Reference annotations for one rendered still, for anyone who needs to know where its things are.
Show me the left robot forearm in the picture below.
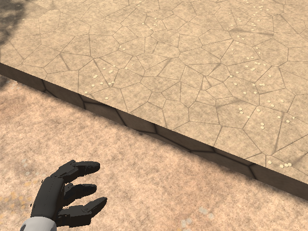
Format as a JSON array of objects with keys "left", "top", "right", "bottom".
[{"left": 19, "top": 217, "right": 57, "bottom": 231}]

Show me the robot left hand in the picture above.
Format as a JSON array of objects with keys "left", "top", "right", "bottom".
[{"left": 30, "top": 160, "right": 108, "bottom": 228}]

